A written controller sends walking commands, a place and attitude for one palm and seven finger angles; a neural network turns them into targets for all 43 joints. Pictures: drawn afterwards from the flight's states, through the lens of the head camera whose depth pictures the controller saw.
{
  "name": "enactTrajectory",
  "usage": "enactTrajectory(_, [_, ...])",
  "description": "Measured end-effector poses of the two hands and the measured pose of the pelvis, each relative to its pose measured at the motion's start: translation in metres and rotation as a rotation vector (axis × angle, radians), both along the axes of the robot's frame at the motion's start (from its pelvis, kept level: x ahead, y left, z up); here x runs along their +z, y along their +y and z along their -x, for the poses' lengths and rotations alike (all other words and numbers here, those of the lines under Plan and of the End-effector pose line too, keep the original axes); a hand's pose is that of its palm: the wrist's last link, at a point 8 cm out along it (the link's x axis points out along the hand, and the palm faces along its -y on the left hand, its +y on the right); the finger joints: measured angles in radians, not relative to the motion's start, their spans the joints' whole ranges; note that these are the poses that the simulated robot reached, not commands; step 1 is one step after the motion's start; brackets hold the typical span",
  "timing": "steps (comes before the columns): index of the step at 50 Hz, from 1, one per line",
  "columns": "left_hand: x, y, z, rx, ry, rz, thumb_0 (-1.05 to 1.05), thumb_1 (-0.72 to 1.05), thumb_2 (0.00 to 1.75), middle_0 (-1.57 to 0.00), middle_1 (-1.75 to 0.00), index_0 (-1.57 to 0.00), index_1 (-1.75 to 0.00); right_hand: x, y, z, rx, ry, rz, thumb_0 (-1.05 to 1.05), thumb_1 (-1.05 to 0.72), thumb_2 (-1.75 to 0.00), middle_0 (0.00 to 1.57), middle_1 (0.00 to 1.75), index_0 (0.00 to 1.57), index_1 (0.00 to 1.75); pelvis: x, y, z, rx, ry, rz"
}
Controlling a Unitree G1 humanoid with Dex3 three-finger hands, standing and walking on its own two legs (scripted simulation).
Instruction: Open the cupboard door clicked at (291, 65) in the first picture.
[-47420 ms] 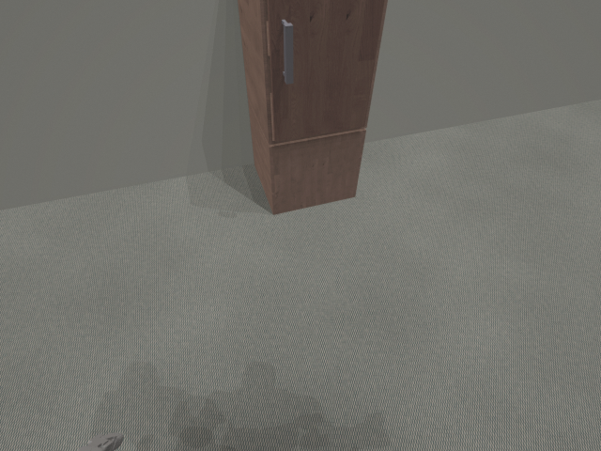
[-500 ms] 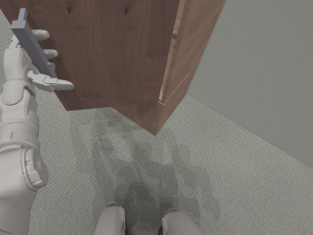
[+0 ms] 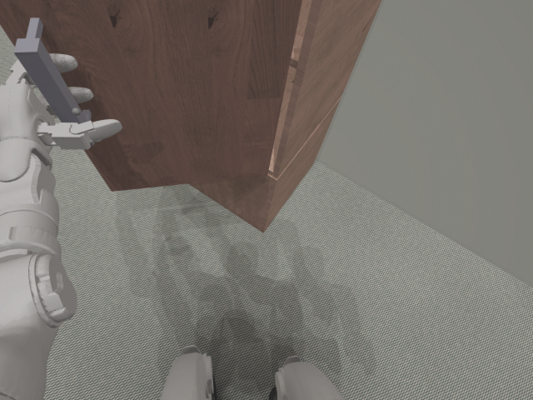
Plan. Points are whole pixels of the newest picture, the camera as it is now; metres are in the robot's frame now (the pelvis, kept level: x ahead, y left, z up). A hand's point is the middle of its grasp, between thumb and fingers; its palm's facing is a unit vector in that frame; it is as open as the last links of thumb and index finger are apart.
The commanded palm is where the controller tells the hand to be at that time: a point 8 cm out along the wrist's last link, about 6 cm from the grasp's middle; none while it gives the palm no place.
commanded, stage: close the thumb around the handle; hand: left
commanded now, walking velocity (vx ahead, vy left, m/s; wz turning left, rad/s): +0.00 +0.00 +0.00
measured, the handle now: (63, 89) +0.55 +0.26 +0.08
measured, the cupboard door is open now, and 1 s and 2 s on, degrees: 44 58 87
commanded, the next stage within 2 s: pull the door open along its arc in 0.42 s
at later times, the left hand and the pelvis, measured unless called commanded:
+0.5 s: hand (77, 114) +0.50 +0.23 +0.09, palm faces +0.13 -0.99 +0.01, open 5.7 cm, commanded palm +0.48 +0.26 +0.08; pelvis +0.00 +0.00 +0.00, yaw +0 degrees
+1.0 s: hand (89, 165) +0.42 +0.20 +0.09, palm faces +0.10 -1.00 +0.02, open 6.2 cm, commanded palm +0.36 +0.26 +0.08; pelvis +0.02 +0.00 +0.02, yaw +0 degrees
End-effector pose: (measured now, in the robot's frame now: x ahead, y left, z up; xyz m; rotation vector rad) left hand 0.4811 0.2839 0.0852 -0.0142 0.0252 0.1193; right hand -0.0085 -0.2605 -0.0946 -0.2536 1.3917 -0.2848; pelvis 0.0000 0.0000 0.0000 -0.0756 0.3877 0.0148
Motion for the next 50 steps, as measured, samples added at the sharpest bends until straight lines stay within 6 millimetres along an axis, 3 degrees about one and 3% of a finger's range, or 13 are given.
enactTrajectory(17, [0.001,-0.002,0.005,0.007,-0.002,-0.009,0.0,0.71,0.82,-0.37,-1.33,-0.38,-1.32,0.0,0.003,-0.006,0.017,-0.02,-0.001,0.0,-0.91,-0.9,0.21,0.3,0.2,0.3,0.001,0.004,0.002,0.007,-0.008,0.001])
enactTrajectory(32, [0.001,-0.004,0.006,0.012,-0.003,-0.007,0.0,0.72,0.8,-0.34,-1.35,-0.36,-1.34,0.0,0.002,-0.003,0.001,-0.012,-0.006,0.0,-0.91,-0.9,0.21,0.3,0.2,0.3,0.003,0.002,0.0,0.0,-0.013,-0.003])
enactTrajectory(38, [0.0,-0.006,0.018,0.005,-0.009,-0.01,0.0,0.72,0.77,-0.34,-1.35,-0.36,-1.34,0.003,0.002,-0.009,-0.013,-0.029,-0.021,0.01,-0.91,-0.9,0.21,0.3,0.2,0.3,0.007,0.002,-0.006,-0.01,-0.025,-0.012])
enactTrajectory(44, [0.0,-0.013,0.046,-0.017,-0.019,-0.015,0.0,0.7,0.73,-0.35,-1.35,-0.35,-1.34,0.007,0.003,-0.033,-0.01,-0.094,-0.048,0.01,-0.91,-0.9,0.2,0.3,0.2,0.3,0.015,0.001,-0.013,-0.016,-0.053,-0.023])
enactTrajectory(50, [-0.001,-0.029,0.087,-0.024,-0.033,0.006,0.0,0.68,0.71,-0.34,-1.34,-0.34,-1.32,0.015,0.005,-0.077,0.034,-0.23,-0.072,0.01,-0.91,-0.9,0.2,0.3,0.2,0.3,0.022,0.001,-0.018,-0.019,-0.09,-0.034])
